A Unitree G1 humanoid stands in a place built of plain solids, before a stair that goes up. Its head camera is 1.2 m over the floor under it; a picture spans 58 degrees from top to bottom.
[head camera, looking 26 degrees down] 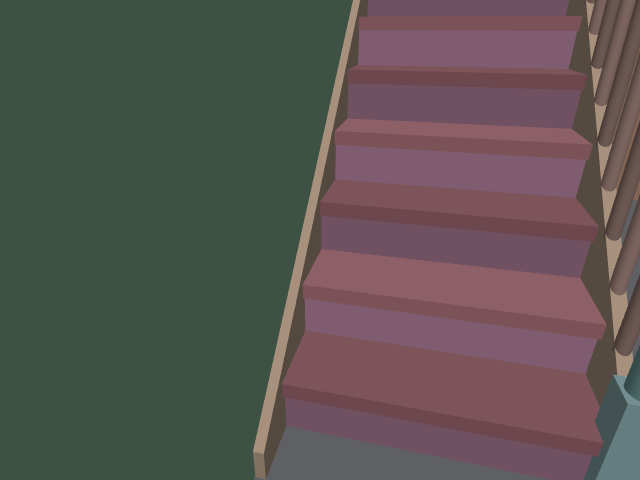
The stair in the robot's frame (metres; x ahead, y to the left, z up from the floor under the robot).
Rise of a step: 0.21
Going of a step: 0.25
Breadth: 0.93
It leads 14 degrees to the right of straight ahead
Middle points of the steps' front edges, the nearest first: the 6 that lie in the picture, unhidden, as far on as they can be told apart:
0.91 -0.32 0.21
1.15 -0.39 0.42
1.39 -0.45 0.63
1.63 -0.51 0.83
1.87 -0.57 1.04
2.12 -0.63 1.25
